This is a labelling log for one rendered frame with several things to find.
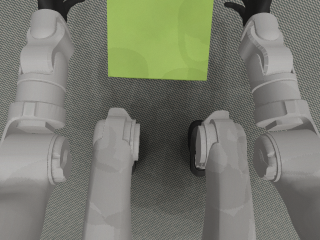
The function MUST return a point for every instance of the right robot upper arm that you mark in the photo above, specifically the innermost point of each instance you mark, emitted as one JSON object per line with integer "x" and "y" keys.
{"x": 291, "y": 161}

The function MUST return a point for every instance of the robot left hand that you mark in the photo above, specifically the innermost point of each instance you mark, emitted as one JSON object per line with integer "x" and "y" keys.
{"x": 60, "y": 6}

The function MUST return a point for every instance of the robot right forearm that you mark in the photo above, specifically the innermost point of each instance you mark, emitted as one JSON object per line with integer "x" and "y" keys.
{"x": 272, "y": 77}

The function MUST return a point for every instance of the robot left forearm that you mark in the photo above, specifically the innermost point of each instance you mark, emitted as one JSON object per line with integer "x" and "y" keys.
{"x": 42, "y": 77}

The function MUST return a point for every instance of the left robot upper arm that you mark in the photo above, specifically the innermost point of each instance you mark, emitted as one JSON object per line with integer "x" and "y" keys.
{"x": 31, "y": 165}

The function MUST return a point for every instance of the robot right hand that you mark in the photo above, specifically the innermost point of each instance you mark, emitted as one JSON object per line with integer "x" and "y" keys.
{"x": 251, "y": 8}

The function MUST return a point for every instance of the robot left shin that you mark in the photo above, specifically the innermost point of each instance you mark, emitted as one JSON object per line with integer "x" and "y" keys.
{"x": 99, "y": 127}

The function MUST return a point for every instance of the right robot foot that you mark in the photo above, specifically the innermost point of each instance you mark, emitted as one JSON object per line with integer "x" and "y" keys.
{"x": 192, "y": 136}

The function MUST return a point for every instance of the carton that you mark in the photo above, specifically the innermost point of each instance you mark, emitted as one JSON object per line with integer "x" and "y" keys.
{"x": 159, "y": 39}

